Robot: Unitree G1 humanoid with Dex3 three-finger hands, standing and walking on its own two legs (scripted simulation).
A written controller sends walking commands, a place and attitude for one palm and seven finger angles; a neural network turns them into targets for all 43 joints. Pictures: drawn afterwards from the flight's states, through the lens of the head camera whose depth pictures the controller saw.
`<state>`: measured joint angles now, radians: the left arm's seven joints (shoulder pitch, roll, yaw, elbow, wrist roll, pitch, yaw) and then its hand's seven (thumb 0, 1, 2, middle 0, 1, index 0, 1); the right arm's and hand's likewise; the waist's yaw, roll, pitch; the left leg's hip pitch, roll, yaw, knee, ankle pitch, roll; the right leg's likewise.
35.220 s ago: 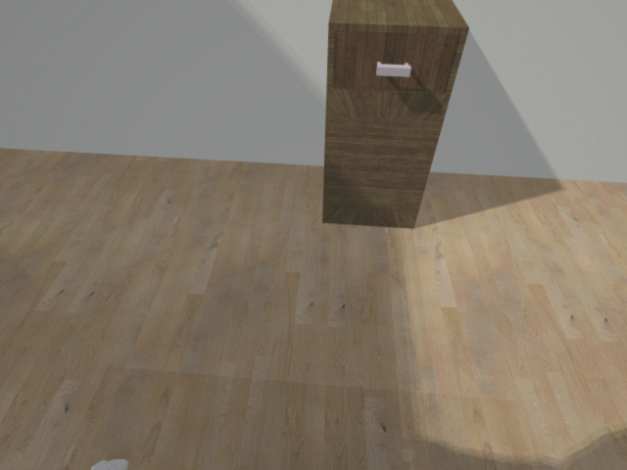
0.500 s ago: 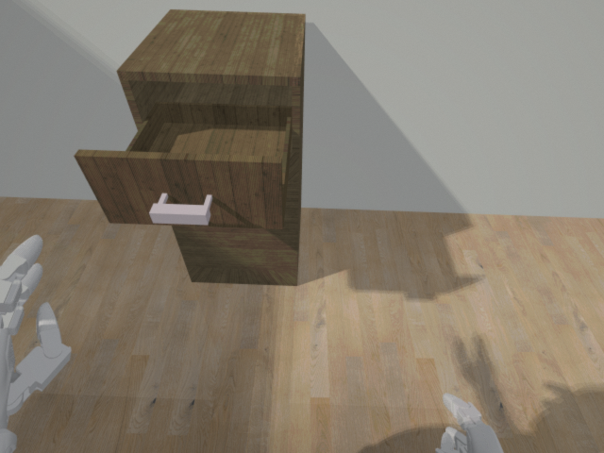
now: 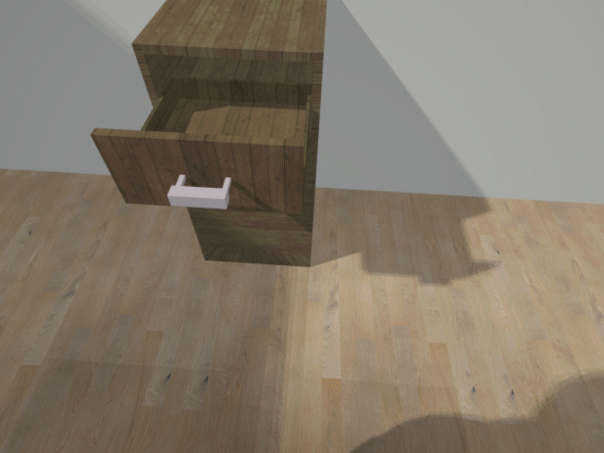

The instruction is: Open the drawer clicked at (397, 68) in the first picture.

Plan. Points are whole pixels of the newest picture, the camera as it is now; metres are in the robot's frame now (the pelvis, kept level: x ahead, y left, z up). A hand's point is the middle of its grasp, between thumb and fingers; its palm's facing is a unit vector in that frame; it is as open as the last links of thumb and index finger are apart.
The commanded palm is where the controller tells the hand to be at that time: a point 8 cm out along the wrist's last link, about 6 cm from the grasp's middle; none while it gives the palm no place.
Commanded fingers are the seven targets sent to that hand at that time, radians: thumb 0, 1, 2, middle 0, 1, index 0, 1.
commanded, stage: let the arm hang, fingers relaxed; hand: left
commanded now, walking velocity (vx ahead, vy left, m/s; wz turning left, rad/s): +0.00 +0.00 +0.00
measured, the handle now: (201, 188) +0.56 +0.23 -0.02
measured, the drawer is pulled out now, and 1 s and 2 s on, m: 0.29 0.29 0.29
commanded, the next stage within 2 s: look to check the result in 0.60 s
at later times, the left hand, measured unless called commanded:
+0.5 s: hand out of the picture +0.01 +0.17 -0.17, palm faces +0.01 -0.98 -0.20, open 7.3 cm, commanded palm none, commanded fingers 0.00 0.90 0.90 -0.20 -0.30 -0.20 -0.30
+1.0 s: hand out of the picture +0.02 +0.17 -0.17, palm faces +0.00 -0.97 -0.23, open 7.4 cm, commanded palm none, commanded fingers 0.00 0.90 0.90 -0.20 -0.30 -0.20 -0.30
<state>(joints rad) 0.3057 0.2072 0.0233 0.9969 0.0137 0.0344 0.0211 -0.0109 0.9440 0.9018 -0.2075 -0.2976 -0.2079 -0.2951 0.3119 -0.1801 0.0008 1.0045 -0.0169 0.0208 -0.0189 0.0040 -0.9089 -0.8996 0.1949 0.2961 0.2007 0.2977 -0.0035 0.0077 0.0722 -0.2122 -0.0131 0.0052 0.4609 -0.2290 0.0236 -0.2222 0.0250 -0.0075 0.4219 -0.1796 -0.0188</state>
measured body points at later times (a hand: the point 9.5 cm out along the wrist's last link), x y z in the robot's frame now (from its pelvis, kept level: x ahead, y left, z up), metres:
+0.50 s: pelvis +0.00 +0.00 +0.00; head +0.01 -0.01 +0.45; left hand +0.01 +0.23 -0.15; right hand -0.01 -0.21 -0.16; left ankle +0.01 +0.10 -0.74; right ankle +0.03 -0.11 -0.74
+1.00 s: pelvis +0.01 -0.01 +0.00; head +0.03 -0.02 +0.45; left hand +0.02 +0.22 -0.15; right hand +0.00 -0.23 -0.16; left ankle +0.01 +0.10 -0.74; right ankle +0.03 -0.11 -0.74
